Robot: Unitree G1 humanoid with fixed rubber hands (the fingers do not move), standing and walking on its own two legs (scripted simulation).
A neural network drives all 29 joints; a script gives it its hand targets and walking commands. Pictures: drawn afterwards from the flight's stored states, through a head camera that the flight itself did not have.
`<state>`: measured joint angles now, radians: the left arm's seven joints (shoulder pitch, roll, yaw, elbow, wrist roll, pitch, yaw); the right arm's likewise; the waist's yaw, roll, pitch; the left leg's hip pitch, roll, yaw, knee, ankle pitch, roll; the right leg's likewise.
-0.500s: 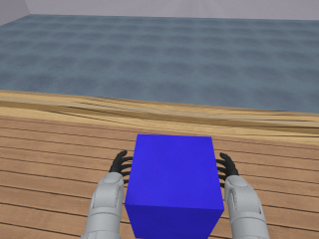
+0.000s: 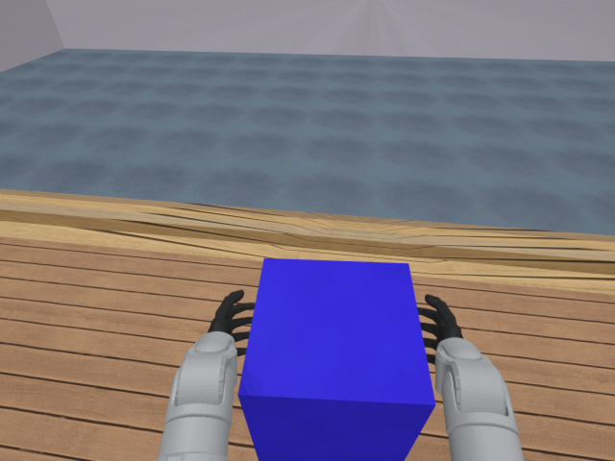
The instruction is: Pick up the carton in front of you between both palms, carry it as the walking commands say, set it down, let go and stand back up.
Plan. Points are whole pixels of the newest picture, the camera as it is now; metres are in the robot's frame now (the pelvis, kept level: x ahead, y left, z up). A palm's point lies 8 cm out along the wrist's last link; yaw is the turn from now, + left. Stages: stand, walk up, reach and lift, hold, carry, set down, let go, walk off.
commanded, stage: hold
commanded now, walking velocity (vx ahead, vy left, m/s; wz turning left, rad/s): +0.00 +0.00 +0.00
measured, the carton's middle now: (331, 367) +0.30 +0.00 -0.03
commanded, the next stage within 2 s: carry in 0.82 s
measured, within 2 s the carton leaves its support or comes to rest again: neither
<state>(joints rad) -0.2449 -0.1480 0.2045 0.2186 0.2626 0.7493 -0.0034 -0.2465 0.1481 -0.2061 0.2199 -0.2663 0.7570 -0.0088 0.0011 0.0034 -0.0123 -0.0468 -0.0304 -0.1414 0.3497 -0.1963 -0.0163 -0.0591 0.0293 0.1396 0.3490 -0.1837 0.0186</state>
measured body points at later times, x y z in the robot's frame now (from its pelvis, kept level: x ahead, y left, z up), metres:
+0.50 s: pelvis -0.01 +0.00 +0.00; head -0.05 +0.00 +0.45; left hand +0.30 +0.15 +0.04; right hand +0.30 -0.15 +0.04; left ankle +0.01 +0.13 -0.75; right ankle +0.01 -0.13 -0.75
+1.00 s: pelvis +0.02 +0.01 -0.01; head -0.02 +0.01 +0.44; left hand +0.32 +0.16 +0.05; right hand +0.32 -0.14 +0.05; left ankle +0.00 +0.14 -0.74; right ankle +0.01 -0.14 -0.75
